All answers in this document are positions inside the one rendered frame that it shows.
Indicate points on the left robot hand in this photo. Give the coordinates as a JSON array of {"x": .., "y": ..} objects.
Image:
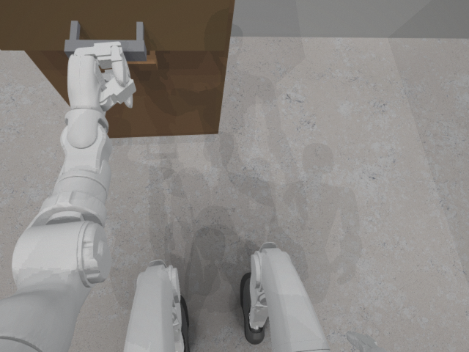
[{"x": 85, "y": 80}]

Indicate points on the drawer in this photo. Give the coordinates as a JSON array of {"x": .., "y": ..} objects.
[{"x": 169, "y": 25}]

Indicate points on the handle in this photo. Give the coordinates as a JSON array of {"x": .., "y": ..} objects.
[
  {"x": 150, "y": 64},
  {"x": 134, "y": 50}
]

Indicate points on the robot right foot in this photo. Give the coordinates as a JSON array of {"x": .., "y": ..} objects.
[{"x": 256, "y": 335}]

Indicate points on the cabinet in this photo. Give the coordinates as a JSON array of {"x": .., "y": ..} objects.
[{"x": 183, "y": 97}]

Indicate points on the left robot shin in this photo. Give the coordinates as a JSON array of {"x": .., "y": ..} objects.
[{"x": 176, "y": 315}]

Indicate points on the left robot forearm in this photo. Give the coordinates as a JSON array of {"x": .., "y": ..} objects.
[{"x": 82, "y": 186}]

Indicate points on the right robot hand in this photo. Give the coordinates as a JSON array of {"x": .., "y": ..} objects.
[{"x": 364, "y": 343}]

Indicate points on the robot left upper arm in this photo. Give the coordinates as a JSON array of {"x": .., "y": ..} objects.
[{"x": 56, "y": 266}]

